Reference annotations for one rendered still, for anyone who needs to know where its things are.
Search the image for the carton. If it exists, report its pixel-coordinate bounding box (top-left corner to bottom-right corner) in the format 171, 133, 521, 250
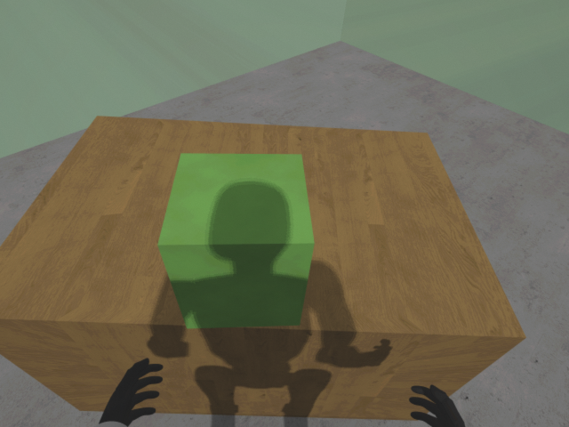
157, 153, 315, 328

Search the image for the pedestal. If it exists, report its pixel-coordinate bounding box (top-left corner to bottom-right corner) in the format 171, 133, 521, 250
0, 116, 526, 421

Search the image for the robot left hand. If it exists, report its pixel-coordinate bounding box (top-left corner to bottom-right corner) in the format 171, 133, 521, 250
99, 359, 163, 427

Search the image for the robot right hand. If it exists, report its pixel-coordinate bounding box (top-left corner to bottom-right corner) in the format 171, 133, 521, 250
409, 385, 465, 427

